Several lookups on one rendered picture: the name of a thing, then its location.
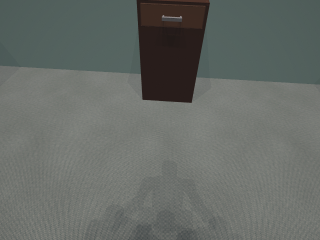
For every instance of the handle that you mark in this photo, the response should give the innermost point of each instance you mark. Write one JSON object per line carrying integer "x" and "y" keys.
{"x": 171, "y": 19}

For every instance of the drawer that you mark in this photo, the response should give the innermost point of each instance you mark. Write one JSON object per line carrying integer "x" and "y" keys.
{"x": 192, "y": 15}

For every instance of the cabinet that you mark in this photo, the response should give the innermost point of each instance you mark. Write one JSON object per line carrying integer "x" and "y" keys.
{"x": 169, "y": 56}

